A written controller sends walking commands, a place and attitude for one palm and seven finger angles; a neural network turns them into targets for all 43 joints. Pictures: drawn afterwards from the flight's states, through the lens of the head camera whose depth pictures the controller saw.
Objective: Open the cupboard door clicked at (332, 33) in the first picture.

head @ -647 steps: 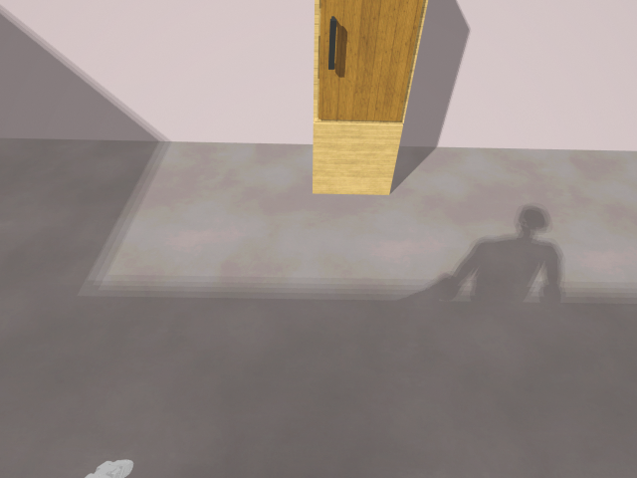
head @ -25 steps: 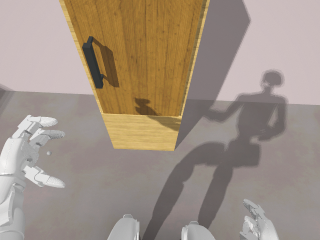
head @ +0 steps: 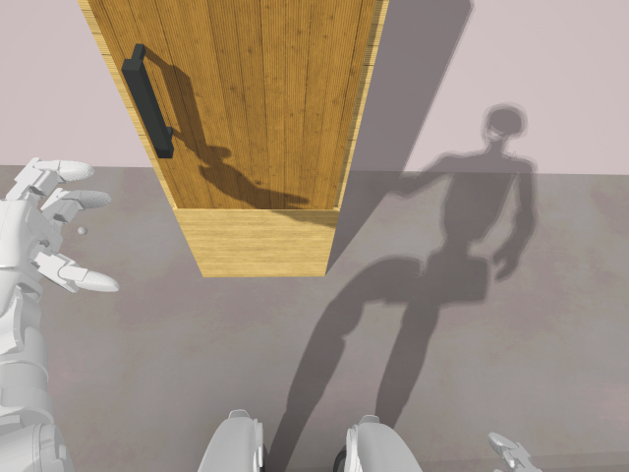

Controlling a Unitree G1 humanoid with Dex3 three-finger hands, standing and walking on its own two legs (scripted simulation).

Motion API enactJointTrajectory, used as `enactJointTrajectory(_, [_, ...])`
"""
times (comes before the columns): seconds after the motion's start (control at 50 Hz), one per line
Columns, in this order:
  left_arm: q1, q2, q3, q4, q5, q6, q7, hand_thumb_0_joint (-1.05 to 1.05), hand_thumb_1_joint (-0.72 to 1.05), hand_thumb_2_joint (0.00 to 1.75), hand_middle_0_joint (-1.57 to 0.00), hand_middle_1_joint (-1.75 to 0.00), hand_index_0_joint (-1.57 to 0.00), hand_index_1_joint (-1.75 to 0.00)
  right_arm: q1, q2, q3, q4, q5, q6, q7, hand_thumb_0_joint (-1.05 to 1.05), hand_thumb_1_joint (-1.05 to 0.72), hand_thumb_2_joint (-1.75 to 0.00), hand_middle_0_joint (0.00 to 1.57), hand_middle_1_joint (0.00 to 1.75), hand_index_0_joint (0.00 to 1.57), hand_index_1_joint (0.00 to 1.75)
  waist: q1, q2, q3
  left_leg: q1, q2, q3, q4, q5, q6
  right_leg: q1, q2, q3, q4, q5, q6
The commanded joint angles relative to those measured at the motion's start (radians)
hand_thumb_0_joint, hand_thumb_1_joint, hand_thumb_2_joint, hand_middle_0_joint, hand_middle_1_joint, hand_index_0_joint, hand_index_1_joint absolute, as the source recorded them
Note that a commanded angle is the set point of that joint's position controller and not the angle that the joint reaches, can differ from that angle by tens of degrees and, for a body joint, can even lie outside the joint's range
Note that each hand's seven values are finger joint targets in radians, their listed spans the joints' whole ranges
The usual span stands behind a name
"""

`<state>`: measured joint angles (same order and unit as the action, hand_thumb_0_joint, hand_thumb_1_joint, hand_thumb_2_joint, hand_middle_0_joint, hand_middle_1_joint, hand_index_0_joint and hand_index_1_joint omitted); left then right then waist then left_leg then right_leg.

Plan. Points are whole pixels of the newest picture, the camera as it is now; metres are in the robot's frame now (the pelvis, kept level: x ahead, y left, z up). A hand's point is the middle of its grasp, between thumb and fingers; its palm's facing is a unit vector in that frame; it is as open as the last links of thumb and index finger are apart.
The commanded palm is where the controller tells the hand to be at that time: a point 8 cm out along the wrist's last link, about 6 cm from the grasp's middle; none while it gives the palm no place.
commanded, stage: move the hooked fingers beside the handle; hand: left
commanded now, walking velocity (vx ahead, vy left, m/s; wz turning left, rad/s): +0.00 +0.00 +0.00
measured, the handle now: (153, 105) +0.60 +0.25 +0.05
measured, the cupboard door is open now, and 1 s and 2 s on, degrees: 0 0 0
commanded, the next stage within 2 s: slide the fingers in behind the handle in 1.80 s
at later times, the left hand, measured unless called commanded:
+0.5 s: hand (100, 174) +0.47 +0.29 +0.05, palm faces +0.05 -1.00 -0.04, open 14.0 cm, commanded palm +0.45 +0.33 +0.05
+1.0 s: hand (109, 125) +0.55 +0.30 +0.05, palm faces +0.06 -1.00 -0.04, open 14.0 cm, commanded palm +0.54 +0.32 +0.04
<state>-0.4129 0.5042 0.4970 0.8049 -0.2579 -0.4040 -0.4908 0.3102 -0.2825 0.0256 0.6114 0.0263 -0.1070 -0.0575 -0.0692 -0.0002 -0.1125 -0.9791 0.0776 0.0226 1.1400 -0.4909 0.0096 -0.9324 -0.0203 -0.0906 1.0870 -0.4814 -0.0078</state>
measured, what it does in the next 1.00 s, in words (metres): stands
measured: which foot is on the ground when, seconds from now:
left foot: down 0.00-1.00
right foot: down 0.00-1.00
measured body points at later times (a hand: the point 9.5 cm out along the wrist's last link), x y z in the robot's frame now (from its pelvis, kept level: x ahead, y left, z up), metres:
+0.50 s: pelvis +0.00 +0.01 -0.01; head +0.14 +0.04 +0.42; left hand +0.46 +0.34 +0.06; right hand +0.04 -0.27 -0.11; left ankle +0.03 +0.11 -0.65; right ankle +0.02 -0.12 -0.65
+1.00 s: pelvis -0.01 +0.01 -0.03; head +0.19 +0.05 +0.37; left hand +0.54 +0.35 +0.06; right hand -0.02 -0.26 -0.12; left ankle +0.03 +0.11 -0.65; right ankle +0.02 -0.12 -0.65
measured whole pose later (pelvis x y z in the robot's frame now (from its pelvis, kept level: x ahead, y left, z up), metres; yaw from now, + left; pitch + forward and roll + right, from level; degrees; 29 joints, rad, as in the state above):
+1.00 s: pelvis -0.01 +0.01 -0.03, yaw -3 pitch +29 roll -6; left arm -1.09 0.91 0.57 1.29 -0.03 -0.34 -0.45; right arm 0.36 -0.29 0.10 0.60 -0.01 0.05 -0.04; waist -0.24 0.02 -0.08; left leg -1.28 0.10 -0.01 1.28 -0.51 0.03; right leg -1.20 0.01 -0.11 1.16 -0.47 0.00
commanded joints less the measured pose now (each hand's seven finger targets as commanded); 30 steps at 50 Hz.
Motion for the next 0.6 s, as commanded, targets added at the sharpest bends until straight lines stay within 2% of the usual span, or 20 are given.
enactJointTrajectory(0.0, [-0.386, 0.327, 0.067, -0.145, -0.005, -0.071, -0.007, 0.0, -0.5, 0.3, -0.3, -1.2, -0.3, -1.2, 0.076, -0.175, -0.073, -0.082, 0.001, -0.023, -0.018, 0.0, -0.9, -0.9, 0.2, 0.3, 0.2, 0.3, 0.001, 0.148, -0.4, 0.3, -0.047, -0.057, -0.146, 0.302, 0.013, 0.132, 0.046, 0.055, -0.123, 0.224, -0.015])
enactJointTrajectory(0.04, [-0.435, 0.316, 0.046, -0.123, 0.001, -0.069, -0.007, 0.0, -0.5, 0.3, -0.3, -1.2, -0.3, -1.2, 0.086, -0.176, -0.073, -0.075, -0.001, -0.016, -0.017, 0.0, -0.9, -0.9, 0.2, 0.3, 0.2, 0.3, -0.015, 0.146, -0.402, 0.32, -0.044, -0.063, -0.14, 0.321, 0.015, 0.103, 0.05, 0.049, -0.121, 0.229, -0.017])
enactJointTrajectory(0.06, [-0.424, 0.356, 0.081, -0.103, 0.01, -0.07, -0.002, 0.0, -0.5, 0.3, -0.3, -1.2, -0.3, -1.2, 0.097, -0.182, -0.076, -0.071, -0.003, -0.009, -0.016, 0.0, -0.9, -0.9, 0.2, 0.3, 0.2, 0.3, -0.002, 0.134, -0.431, 0.326, -0.041, -0.069, -0.14, 0.338, 0.012, 0.111, 0.049, 0.048, -0.117, 0.236, -0.015])
enactJointTrajectory(0.08, [-0.441, 0.341, 0.061, -0.088, 0.013, -0.068, -0.002, 0.0, -0.5, 0.3, -0.3, -1.2, -0.3, -1.2, 0.095, -0.178, -0.072, -0.073, -0.003, -0.004, -0.014, 0.0, -0.9, -0.9, 0.2, 0.3, 0.2, 0.3, -0.008, 0.157, -0.421, 0.33, -0.042, -0.069, -0.141, 0.341, 0.012, 0.099, 0.049, 0.047, -0.118, 0.236, -0.015])
enactJointTrajectory(0.1, [-0.451, 0.363, 0.081, -0.088, 0.017, -0.07, 0.004, 0.0, -0.5, 0.3, -0.3, -1.2, -0.3, -1.2, 0.102, -0.181, -0.075, -0.069, -0.005, 0.002, -0.013, 0.0, -0.9, -0.9, 0.2, 0.3, 0.2, 0.3, -0.003, 0.15, -0.446, 0.339, -0.04, -0.072, -0.138, 0.358, 0.011, 0.107, 0.049, 0.045, -0.113, 0.246, -0.015])
enactJointTrajectory(0.12, [-0.459, 0.342, 0.06, -0.083, 0.021, -0.07, 0.005, 0.0, -0.5, 0.3, -0.3, -1.2, -0.3, -1.2, 0.103, -0.177, -0.075, -0.069, -0.005, 0.006, -0.01, 0.0, -0.9, -0.9, 0.2, 0.3, 0.2, 0.3, -0.008, 0.175, -0.444, 0.351, -0.04, -0.07, -0.137, 0.369, 0.01, 0.094, 0.049, 0.044, -0.115, 0.25, -0.015])
enactJointTrajectory(0.16, [-0.471, 0.375, 0.089, -0.054, 0.025, -0.07, 0.013, 0.0, -0.5, 0.3, -0.3, -1.2, -0.3, -1.2, 0.116, -0.181, -0.074, -0.065, -0.009, 0.017, -0.007, 0.0, -0.9, -0.9, 0.2, 0.3, 0.2, 0.3, -0.005, 0.156, -0.461, 0.352, -0.036, -0.075, -0.131, 0.399, 0.009, 0.096, 0.052, 0.041, -0.108, 0.268, -0.014])
enactJointTrajectory(0.24, [-0.543, 0.366, 0.065, 0.025, 0.044, -0.067, 0.023, 0.0, -0.5, 0.3, -0.3, -1.2, -0.3, -1.2, 0.127, -0.181, -0.071, -0.059, -0.009, 0.04, -0.003, 0.0, -0.9, -0.9, 0.2, 0.3, 0.2, 0.3, -0.032, 0.14, -0.404, 0.318, -0.035, -0.072, -0.126, 0.362, 0.014, 0.058, 0.055, 0.039, -0.111, 0.243, -0.013])
enactJointTrajectory(0.26, [-0.551, 0.401, 0.088, 0.036, 0.053, -0.07, 0.026, 0.0, -0.5, 0.3, -0.3, -1.2, -0.3, -1.2, 0.136, -0.188, -0.072, -0.058, -0.012, 0.046, -0.003, 0.0, -0.9, -0.9, 0.2, 0.3, 0.2, 0.3, -0.027, 0.142, -0.425, 0.324, -0.033, -0.076, -0.126, 0.367, 0.012, 0.058, 0.054, 0.039, -0.108, 0.244, -0.012])
enactJointTrajectory(0.32, [-0.606, 0.389, 0.058, 0.088, 0.072, -0.07, 0.031, 0.0, -0.5, 0.3, -0.3, -1.2, -0.3, -1.2, 0.14, -0.189, -0.068, -0.059, -0.013, 0.061, 0.0, 0.0, -0.9, -0.9, 0.2, 0.3, 0.2, 0.3, -0.049, 0.135, -0.398, 0.296, -0.033, -0.077, -0.122, 0.321, 0.015, 0.026, 0.054, 0.039, -0.11, 0.207, -0.008])
enactJointTrajectory(0.38, [-0.702, 0.439, 0.072, 0.102, 0.085, -0.086, 0.035, 0.0, -0.5, 0.3, -0.3, -1.2, -0.3, -1.2, 0.152, -0.196, -0.064, -0.049, -0.017, 0.072, -0.003, 0.0, -0.9, -0.9, 0.2, 0.3, 0.2, 0.3, -0.063, 0.159, -0.416, 0.302, -0.03, -0.088, -0.11, 0.312, 0.015, 0.0, 0.056, 0.04, -0.103, 0.192, -0.01])
enactJointTrajectory(0.44, [-0.743, 0.494, 0.104, 0.102, 0.091, -0.099, 0.037, 0.0, -0.5, 0.3, -0.3, -1.2, -0.3, -1.2, 0.168, -0.202, -0.062, -0.042, -0.023, 0.082, -0.005, 0.0, -0.9, -0.9, 0.2, 0.3, 0.2, 0.3, -0.064, 0.179, -0.476, 0.323, -0.029, -0.095, -0.092, 0.36, 0.015, 0.001, 0.058, 0.039, -0.085, 0.217, -0.013])
enactJointTrajectory(0.46, [-0.748, 0.472, 0.079, 0.121, 0.095, -0.095, 0.032, 0.0, -0.5, 0.3, -0.3, -1.2, -0.3, -1.2, 0.17, -0.2, -0.059, -0.041, -0.022, 0.086, -0.003, 0.0, -0.9, -0.9, 0.2, 0.3, 0.2, 0.3, -0.071, 0.202, -0.484, 0.337, -0.029, -0.095, -0.088, 0.368, 0.013, -0.016, 0.058, 0.04, -0.087, 0.218, -0.011])
enactJointTrajectory(0.48, [-0.764, 0.502, 0.095, 0.134, 0.102, -0.091, 0.034, 0.0, -0.5, 0.3, -0.3, -1.2, -0.3, -1.2, 0.174, -0.205, -0.057, -0.036, -0.024, 0.092, -0.004, 0.0, -0.9, -0.9, 0.2, 0.3, 0.2, 0.3, -0.072, 0.195, -0.476, 0.331, -0.025, -0.102, -0.087, 0.367, 0.011, -0.026, 0.058, 0.036, -0.083, 0.213, -0.011])
enactJointTrajectory(0.5, [-0.784, 0.494, 0.079, 0.153, 0.107, -0.083, 0.032, 0.0, -0.5, 0.3, -0.3, -1.2, -0.3, -1.2, 0.173, -0.205, -0.055, -0.034, -0.023, 0.095, -0.004, 0.0, -0.9, -0.9, 0.2, 0.3, 0.2, 0.3, -0.084, 0.207, -0.463, 0.319, -0.027, -0.099, -0.08, 0.353, 0.013, -0.042, 0.057, 0.038, -0.086, 0.205, -0.009])
enactJointTrajectory(0.52, [-0.806, 0.511, 0.083, 0.169, 0.107, -0.073, 0.032, 0.0, -0.5, 0.3, -0.3, -1.2, -0.3, -1.2, 0.177, -0.207, -0.051, -0.032, -0.023, 0.098, -0.005, 0.0, -0.9, -0.9, 0.2, 0.3, 0.2, 0.3, -0.09, 0.19, -0.453, 0.291, -0.027, -0.097, -0.076, 0.333, 0.017, -0.03, 0.057, 0.041, -0.088, 0.201, -0.006])
enactJointTrajectory(0.58, [-0.832, 0.557, 0.097, 0.177, 0.125, -0.059, 0.031, 0.0, -0.5, 0.3, -0.3, -1.2, -0.3, -1.2, 0.192, -0.214, -0.048, -0.035, -0.027, 0.109, -0.008, 0.0, -0.9, -0.9, 0.2, 0.3, 0.2, 0.3, -0.088, 0.226, -0.499, 0.312, -0.025, -0.105, -0.069, 0.373, 0.015, -0.041, 0.057, 0.037, -0.076, 0.217, -0.008])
